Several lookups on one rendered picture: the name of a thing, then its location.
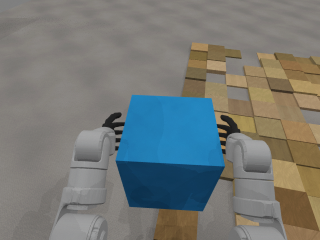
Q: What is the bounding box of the right robot upper arm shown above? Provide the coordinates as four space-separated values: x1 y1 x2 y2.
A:
228 225 285 240

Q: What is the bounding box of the right robot forearm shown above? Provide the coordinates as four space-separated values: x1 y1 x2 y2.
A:
225 132 288 240

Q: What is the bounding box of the robot left hand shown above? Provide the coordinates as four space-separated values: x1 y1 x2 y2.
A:
102 112 125 151

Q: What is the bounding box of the carton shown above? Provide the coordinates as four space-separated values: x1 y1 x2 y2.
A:
115 95 225 212

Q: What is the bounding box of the left robot forearm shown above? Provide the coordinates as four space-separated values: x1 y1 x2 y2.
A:
49 127 116 240

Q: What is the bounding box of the robot right hand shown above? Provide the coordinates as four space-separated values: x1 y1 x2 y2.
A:
217 115 241 154

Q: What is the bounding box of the left robot upper arm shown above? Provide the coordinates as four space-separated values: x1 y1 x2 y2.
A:
50 213 108 240

